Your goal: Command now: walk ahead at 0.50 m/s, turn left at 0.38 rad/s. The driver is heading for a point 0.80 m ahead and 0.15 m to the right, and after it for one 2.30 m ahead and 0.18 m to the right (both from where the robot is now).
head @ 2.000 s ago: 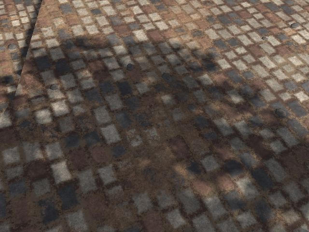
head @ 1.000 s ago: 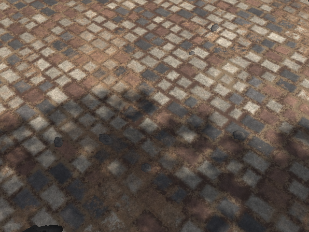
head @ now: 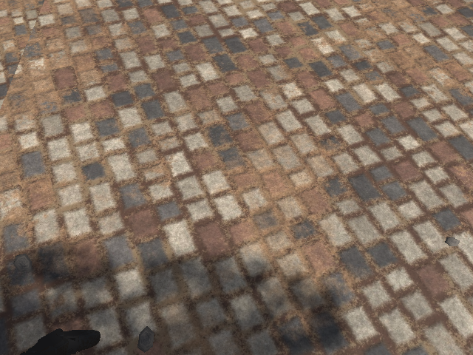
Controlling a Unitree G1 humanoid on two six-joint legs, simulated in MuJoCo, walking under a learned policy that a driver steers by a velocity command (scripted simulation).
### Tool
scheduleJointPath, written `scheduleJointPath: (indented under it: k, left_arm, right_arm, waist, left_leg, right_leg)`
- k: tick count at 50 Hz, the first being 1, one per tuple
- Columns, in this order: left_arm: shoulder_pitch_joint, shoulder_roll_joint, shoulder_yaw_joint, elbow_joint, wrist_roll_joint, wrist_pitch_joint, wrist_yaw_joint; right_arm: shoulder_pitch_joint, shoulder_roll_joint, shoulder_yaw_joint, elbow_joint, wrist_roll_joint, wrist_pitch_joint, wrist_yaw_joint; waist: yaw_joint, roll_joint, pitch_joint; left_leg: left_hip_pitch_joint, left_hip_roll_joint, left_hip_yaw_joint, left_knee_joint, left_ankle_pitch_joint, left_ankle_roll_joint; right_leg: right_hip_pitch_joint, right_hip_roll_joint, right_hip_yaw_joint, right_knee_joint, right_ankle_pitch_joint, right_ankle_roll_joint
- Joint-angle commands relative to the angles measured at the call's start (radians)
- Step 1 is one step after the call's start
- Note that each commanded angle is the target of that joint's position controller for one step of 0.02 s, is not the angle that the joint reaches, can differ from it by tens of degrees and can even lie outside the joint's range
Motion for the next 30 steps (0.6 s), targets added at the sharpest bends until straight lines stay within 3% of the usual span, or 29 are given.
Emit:
scheduleJointPath:
  k: [1, 4, 6, 7, 8, 9, 10, 11, 12, 13, 14, 17, 20, 23, 27, 30]
  left_arm:
    - [-0.098, 0.057, 0.008, -0.076, -0.011, -0.023, -0.015]
    - [-0.093, 0.091, 0.02, -0.079, -0.014, -0.032, -0.026]
    - [-0.038, 0.111, 0.029, -0.068, -0.016, -0.034, -0.027]
    - [0.053, 0.133, 0.044, -0.041, -0.014, -0.034, -0.024]
    - [0.189, 0.168, 0.057, -0.013, -0.006, -0.035, -0.021]
    - [0.309, 0.253, 0.077, -0.001, 0.007, -0.033, -0.023]
    - [0.357, 0.225, 0.075, 0.032, -0.023, -0.023, -0.036]
    - [0.309, 0.159, 0.054, 0.02, -0.043, -0.019, -0.037]
    - [0.258, 0.13, 0.046, 0.003, -0.029, -0.01, -0.031]
    - [0.226, 0.121, 0.041, -0.001, -0.017, -0.003, -0.029]
    - [0.212, 0.106, 0.035, -0.006, -0.012, -0.002, -0.025]
    - [0.21, 0.107, 0.034, -0.007, -0.018, 0.003, -0.012]
    - [0.24, 0.148, 0.049, 0.009, -0.028, 0.01, 0.007]
    - [0.284, 0.158, 0.054, 0.028, -0.034, 0.024, 0.021]
    - [0.345, 0.15, 0.055, 0.049, -0.041, 0.044, 0.029]
    - [0.326, 0.154, 0.06, 0.046, -0.04, 0.056, 0.033]
  right_arm:
    - [0.047, -0.16, -0.042, -0.029, 0.004, -0.01, -0.009]
    - [0.06, -0.162, -0.042, -0.008, -0.002, -0.007, -0.009]
    - [0.043, -0.168, -0.044, -0.002, -0.005, -0.002, -0.009]
    - [0.028, -0.159, -0.04, -0.003, -0.007, 0.002, -0.009]
    - [0.028, -0.134, -0.027, -0.013, -0.017, 0.004, -0.011]
    - [0.127, -0.084, -0.009, -0.033, -0.02, -0.006, -0.011]
    - [0.157, -0.073, 0.001, -0.031, -0.015, -0.02, -0.008]
    - [0.065, -0.148, -0.013, -0.049, 0.0, -0.033, -0.001]
    - [-0.041, -0.152, -0.012, -0.071, 0.008, -0.045, 0.005]
    - [-0.104, -0.138, -0.01, -0.089, -0.007, -0.056, 0.007]
    - [-0.114, -0.133, -0.014, -0.093, -0.027, -0.061, 0.006]
    - [-0.082, -0.094, -0.008, -0.092, -0.037, -0.057, 0.007]
    - [-0.171, -0.065, 0.005, -0.114, -0.036, -0.05, 0.001]
    - [-0.275, -0.049, 0.012, -0.131, -0.028, -0.058, 0.007]
    - [-0.365, -0.067, 0.004, -0.151, -0.013, -0.072, 0.02]
    - [-0.33, -0.101, -0.014, -0.144, -0.007, -0.083, 0.022]
  waist:
    - [-0.031, 0.123, -0.042]
    - [-0.02, 0.145, -0.029]
    - [0.014, 0.164, -0.032]
    - [0.064, 0.15, -0.084]
    - [0.123, 0.113, -0.205]
    - [0.116, -0.088, -0.363]
    - [0.117, -0.279, -0.387]
    - [0.132, -0.153, -0.252]
    - [0.137, -0.057, -0.147]
    - [0.12, 0.012, -0.06]
    - [0.097, 0.018, -0.049]
    - [0.06, -0.048, -0.073]
    - [0.081, -0.037, -0.053]
    - [0.118, -0.045, -0.044]
    - [0.141, -0.052, -0.044]
    - [0.102, -0.084, -0.048]
  left_leg:
    - [-0.066, 0.222, -0.132, -0.08, 0.201, 0.127]
    - [0.069, 0.293, -0.182, -0.023, 0.234, 0.113]
    - [0.127, 0.311, -0.171, 0.035, 0.409, 0.093]
    - [0.137, 0.272, -0.126, 0.147, 0.586, 0.073]
    - [0.072, 0.224, -0.073, 0.347, 0.6, 0.045]
    - [-0.226, 0.096, 0.002, 0.695, 0.298, -0.028]
    - [-0.486, 0.007, 0.013, 0.918, -0.3, -0.077]
    - [-0.609, 0.077, -0.037, 0.982, -0.281, -0.065]
    - [-0.622, 0.115, -0.015, 0.962, -0.203, -0.058]
    - [-0.618, 0.142, 0.007, 0.887, -0.151, -0.057]
    - [-0.575, 0.171, 0.006, 0.805, -0.104, -0.061]
    - [-0.497, 0.177, 0.036, 0.66, -0.076, -0.102]
    - [-0.476, 0.158, 0.056, 0.469, 0.036, -0.141]
    - [-0.405, 0.123, 0.054, 0.289, 0.219, -0.156]
    - [-0.335, 0.086, 0.035, 0.167, 0.262, -0.146]
    - [-0.25, 0.087, 0.024, 0.107, 0.176, -0.11]
  right_leg:
    - [0.153, 0.058, -0.057, -0.119, 0.134, -0.01]
    - [0.112, 0.05, -0.047, -0.166, 0.046, -0.064]
    - [0.155, 0.063, -0.076, -0.182, -0.049, -0.111]
    - [0.275, 0.093, -0.107, -0.212, -0.047, -0.144]
    - [0.495, 0.036, -0.044, -0.176, 0.009, -0.196]
    - [0.856, -0.158, 0.318, -0.18, -0.037, -0.345]
    - [0.988, -0.265, 0.685, -0.353, -0.27, -0.441]
    - [0.915, -0.252, 0.67, -0.391, -0.445, -0.394]
    - [0.791, -0.21, 0.539, -0.401, -0.419, -0.357]
    - [0.668, -0.167, 0.446, -0.421, -0.306, -0.342]
    - [0.607, -0.131, 0.391, -0.433, -0.201, -0.33]
    - [0.543, -0.077, 0.299, -0.458, -0.024, -0.339]
    - [0.479, -0.052, 0.236, -0.469, 0.033, -0.333]
    - [0.438, -0.019, 0.208, -0.454, 0.005, -0.295]
    - [0.475, -0.032, 0.275, -0.392, -0.052, -0.272]
    - [0.521, -0.05, 0.347, -0.318, -0.049, -0.248]
Keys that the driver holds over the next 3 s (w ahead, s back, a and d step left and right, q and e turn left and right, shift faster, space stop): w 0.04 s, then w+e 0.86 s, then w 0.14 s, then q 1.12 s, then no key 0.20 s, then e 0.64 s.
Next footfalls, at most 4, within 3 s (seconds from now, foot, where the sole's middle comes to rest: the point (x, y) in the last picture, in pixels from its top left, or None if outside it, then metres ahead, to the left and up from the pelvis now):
0.16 right None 0.28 -0.14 -0.78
0.64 left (210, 318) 0.55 0.04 -0.78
1.14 right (324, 263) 0.71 -0.32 -0.78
1.60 left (248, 240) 0.80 -0.09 -0.78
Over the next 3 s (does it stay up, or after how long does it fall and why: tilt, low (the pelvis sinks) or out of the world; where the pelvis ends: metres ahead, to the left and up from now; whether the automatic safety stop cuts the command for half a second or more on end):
stays up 0.72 -0.23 -0.01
